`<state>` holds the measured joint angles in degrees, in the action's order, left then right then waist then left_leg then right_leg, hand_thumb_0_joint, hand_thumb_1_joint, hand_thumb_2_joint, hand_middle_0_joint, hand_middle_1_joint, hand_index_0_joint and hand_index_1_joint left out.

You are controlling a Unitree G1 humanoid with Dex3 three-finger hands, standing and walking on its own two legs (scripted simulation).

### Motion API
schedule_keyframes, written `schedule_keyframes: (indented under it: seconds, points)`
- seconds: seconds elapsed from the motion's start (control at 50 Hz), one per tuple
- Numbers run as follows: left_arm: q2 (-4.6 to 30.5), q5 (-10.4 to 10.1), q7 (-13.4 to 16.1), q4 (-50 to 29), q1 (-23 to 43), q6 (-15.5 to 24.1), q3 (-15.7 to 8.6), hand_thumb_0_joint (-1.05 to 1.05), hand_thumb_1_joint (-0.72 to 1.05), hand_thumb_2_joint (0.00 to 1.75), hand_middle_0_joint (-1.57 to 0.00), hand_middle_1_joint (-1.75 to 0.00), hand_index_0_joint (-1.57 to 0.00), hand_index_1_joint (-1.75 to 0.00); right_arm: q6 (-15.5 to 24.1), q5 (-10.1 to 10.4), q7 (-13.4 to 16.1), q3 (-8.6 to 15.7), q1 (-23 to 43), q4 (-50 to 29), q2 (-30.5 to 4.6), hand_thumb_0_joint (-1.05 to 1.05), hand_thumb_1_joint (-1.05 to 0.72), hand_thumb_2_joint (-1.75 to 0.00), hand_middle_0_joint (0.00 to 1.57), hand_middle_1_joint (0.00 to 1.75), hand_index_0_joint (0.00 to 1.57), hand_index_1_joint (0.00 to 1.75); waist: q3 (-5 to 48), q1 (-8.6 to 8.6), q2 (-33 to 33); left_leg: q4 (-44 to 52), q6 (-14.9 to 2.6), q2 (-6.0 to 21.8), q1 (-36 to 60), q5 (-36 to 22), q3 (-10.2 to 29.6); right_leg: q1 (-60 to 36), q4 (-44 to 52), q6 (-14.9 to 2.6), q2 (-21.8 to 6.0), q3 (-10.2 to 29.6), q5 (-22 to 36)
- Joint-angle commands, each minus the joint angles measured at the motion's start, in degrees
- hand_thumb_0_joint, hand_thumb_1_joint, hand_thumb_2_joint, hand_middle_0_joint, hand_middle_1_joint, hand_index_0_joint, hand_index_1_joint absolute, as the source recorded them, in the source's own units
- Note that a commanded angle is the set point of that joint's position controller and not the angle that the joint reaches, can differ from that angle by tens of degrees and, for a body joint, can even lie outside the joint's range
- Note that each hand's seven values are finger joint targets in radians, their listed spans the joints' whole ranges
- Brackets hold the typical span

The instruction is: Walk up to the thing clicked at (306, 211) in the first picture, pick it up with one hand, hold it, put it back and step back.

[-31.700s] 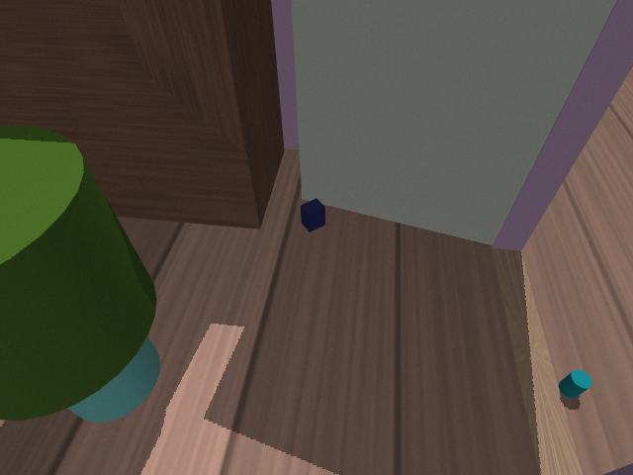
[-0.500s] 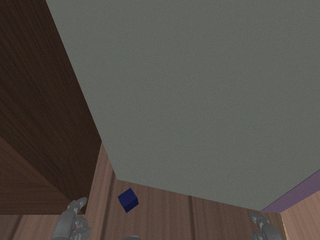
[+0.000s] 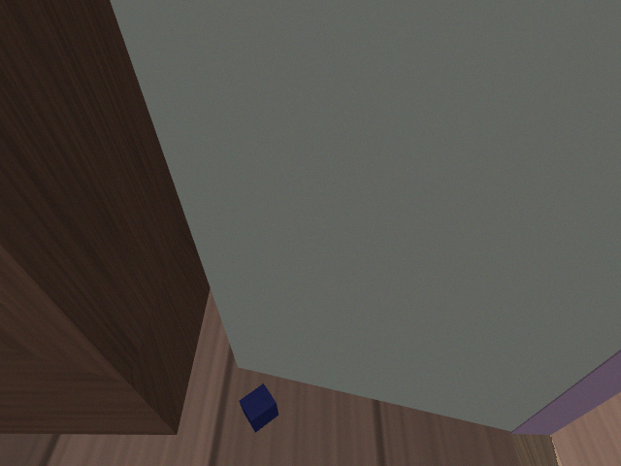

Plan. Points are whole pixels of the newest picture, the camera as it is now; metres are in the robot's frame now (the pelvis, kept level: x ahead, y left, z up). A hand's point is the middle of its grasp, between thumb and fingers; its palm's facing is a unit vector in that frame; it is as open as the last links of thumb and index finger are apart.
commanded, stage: stand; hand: left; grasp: from above
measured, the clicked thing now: (259, 408) +0.42 +0.19 -0.72
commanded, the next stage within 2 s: step back in 1.88 s
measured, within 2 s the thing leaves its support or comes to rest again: neither
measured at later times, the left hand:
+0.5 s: hand out of the picture +0.04 +0.23 -0.15, palm faces +0.02 -0.94 -0.34, open 7.3 cm
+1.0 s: hand out of the picture +0.08 +0.22 -0.15, palm faces +0.02 -0.94 -0.33, open 7.3 cm
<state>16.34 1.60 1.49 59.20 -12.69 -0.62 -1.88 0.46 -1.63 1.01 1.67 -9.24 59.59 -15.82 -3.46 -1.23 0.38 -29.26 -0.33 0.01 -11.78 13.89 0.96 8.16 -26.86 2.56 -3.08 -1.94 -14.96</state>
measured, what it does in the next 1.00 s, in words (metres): stands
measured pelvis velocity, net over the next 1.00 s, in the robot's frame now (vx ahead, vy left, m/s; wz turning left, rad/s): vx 0.01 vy -0.02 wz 0.00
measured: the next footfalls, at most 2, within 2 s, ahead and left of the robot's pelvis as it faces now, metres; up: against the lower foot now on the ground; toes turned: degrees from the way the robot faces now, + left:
none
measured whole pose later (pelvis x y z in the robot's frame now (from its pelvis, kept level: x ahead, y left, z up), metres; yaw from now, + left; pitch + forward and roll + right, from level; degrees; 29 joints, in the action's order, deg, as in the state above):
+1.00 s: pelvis +0.01 -0.02 +0.01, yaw +0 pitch -3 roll +0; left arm 17.8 0.8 0.4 66.1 -6.0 0.5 -1.9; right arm 0.5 -0.9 0.8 0.5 -6.1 65.5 -18.7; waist -3.7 -0.2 0.9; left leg -20.0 1.3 1.3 -7.0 9.9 1.5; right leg 3.7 -18.4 1.2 -1.7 -2.7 -11.5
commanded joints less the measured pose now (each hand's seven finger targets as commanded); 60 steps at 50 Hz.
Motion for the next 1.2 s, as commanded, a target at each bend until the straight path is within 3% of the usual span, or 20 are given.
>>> schedule_keyframes:
  seconds: [0.0,0.08,0.2,0.42,0.48,0.7,0.8,0.86,1.06,1.18]
  points:
    - [10.74,0.31,0.98,-1.19,2.52,1.53,-2.06,0.00,0.90,0.90,-0.20,-0.30,-0.20,-0.30,1.07,0.17,0.83,2.38,2.08,-2.14,-11.62,0.00,-0.90,-0.90,0.20,0.30,0.20,0.30,1.48,0.55,0.38,9.78,-1.56,5.30,1.40,-4.50,6.58,0.07,7.22,-2.65,-3.05,3.65,4.46]
    - [10.74,0.19,0.78,0.90,2.34,1.45,-1.88,0.00,0.90,0.90,-0.20,-0.30,-0.20,-0.30,0.88,0.21,0.65,2.28,2.95,-0.82,-12.01,0.00,-0.90,-0.90,0.20,0.30,0.20,0.30,0.56,0.27,1.10,12.16,-1.45,5.55,0.91,0.03,7.14,-0.82,8.22,-2.57,-3.11,3.55,3.55]
    - [11.68,0.23,0.61,2.45,3.77,1.68,-1.82,0.00,0.90,0.90,-0.20,-0.30,-0.20,-0.30,0.69,0.23,0.36,2.12,3.55,0.37,-12.22,0.00,-0.90,-0.90,0.20,0.30,0.20,0.30,0.09,0.50,-0.25,12.85,-1.19,5.42,1.21,0.24,6.88,-0.61,10.25,-2.46,-3.53,3.80,2.01]
    - [12.25,-0.08,0.39,3.99,4.87,2.02,-1.66,0.00,0.90,0.90,-0.20,-0.30,-0.20,-0.30,0.77,0.44,0.16,1.38,4.12,1.92,-12.87,0.00,-0.90,-0.90,0.20,0.30,0.20,0.30,2.00,0.45,-0.60,12.17,-1.22,5.90,3.52,-5.49,6.17,-2.08,11.49,-2.65,-4.38,4.21,5.09]
    - [12.98,-0.25,0.32,4.12,5.84,1.95,-1.87,0.00,0.90,0.90,-0.20,-0.30,-0.20,-0.30,0.61,0.40,0.20,1.19,3.50,2.45,-12.73,0.00,-0.90,-0.90,0.20,0.30,0.20,0.30,1.12,0.96,-0.57,12.14,-0.99,5.66,2.76,-4.34,5.64,-1.78,11.85,-2.71,-4.33,4.40,4.78]
    - [12.96,-0.36,0.18,4.39,7.11,2.07,-1.87,0.00,0.90,0.90,-0.20,-0.30,-0.20,-0.30,0.78,0.53,0.23,0.84,4.27,2.72,-13.42,0.00,-0.90,-0.90,0.20,0.30,0.20,0.30,2.30,0.90,-0.69,11.90,-0.85,6.34,4.14,-8.81,5.51,-2.73,12.19,-2.66,-4.34,4.32,6.97]
    - [12.96,-0.60,0.08,4.43,6.95,2.20,-2.01,0.00,0.90,0.90,-0.20,-0.30,-0.20,-0.30,0.99,0.55,0.36,0.70,4.39,2.82,-13.61,0.00,-0.90,-0.90,0.20,0.30,0.20,0.30,4.17,0.68,0.07,11.26,-0.96,6.69,5.55,-13.93,5.06,-4.44,11.50,-2.71,-4.63,4.17,12.23]
    - [13.04,-0.70,-0.03,4.29,7.64,2.03,-2.04,0.00,0.90,0.90,-0.20,-0.30,-0.20,-0.30,0.97,0.59,0.39,0.57,4.05,3.12,-13.89,0.00,-0.90,-0.90,0.20,0.30,0.20,0.30,3.36,0.79,0.83,12.04,-0.86,6.65,4.34,-12.37,4.88,-4.87,11.81,-2.77,-4.64,4.31,11.46]
    - [13.52,-0.54,-0.15,3.86,8.47,2.06,-2.05,0.00,0.90,0.90,-0.20,-0.30,-0.20,-0.30,1.13,0.69,0.39,0.66,5.51,2.79,-14.34,0.00,-0.90,-0.90,0.20,0.30,0.20,0.30,4.64,0.67,-0.51,11.93,-0.85,7.25,6.26,-15.88,5.02,-4.60,11.32,-2.79,-4.68,3.70,12.94]
    - [13.49,-0.67,-0.42,3.99,8.90,1.93,-1.90,0.00,0.90,0.90,-0.20,-0.30,-0.20,-0.30,1.09,0.67,0.23,0.54,5.25,3.04,-14.41,0.00,-0.90,-0.90,0.20,0.30,0.20,0.30,3.19,1.08,0.24,12.97,-0.70,6.94,4.24,-10.82,4.87,-4.39,12.12,-3.00,-4.70,4.21,9.41]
